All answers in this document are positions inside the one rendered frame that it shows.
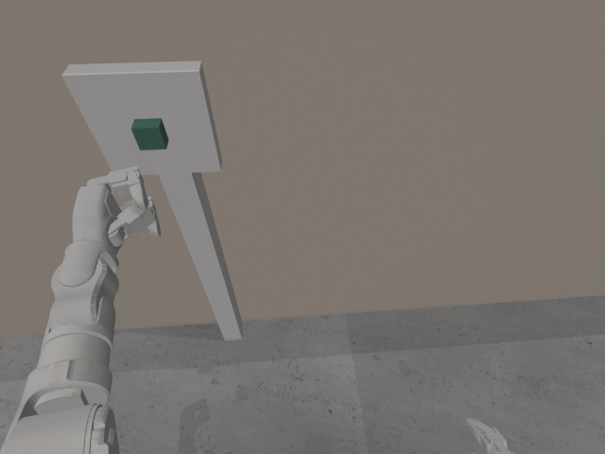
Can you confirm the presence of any robot left hand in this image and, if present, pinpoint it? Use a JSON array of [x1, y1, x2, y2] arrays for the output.
[[72, 166, 161, 255]]

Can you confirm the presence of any button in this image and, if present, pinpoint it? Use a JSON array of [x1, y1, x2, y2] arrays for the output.
[[131, 118, 168, 150]]

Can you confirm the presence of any panel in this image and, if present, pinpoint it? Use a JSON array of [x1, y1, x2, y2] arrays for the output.
[[61, 61, 243, 341]]

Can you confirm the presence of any robot left forearm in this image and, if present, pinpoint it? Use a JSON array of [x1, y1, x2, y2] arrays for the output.
[[0, 240, 119, 454]]

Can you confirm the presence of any robot right hand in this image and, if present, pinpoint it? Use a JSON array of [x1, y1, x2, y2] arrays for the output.
[[466, 417, 515, 454]]

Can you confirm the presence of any robot left upper arm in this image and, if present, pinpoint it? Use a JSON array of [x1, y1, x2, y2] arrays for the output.
[[4, 404, 119, 454]]

